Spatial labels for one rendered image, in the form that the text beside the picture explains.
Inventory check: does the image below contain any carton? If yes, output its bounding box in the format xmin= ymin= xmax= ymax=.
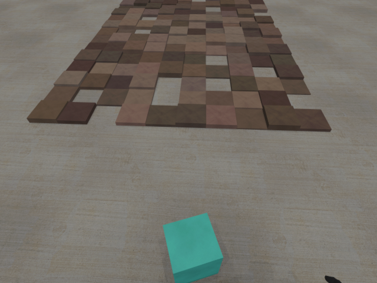
xmin=163 ymin=213 xmax=223 ymax=283

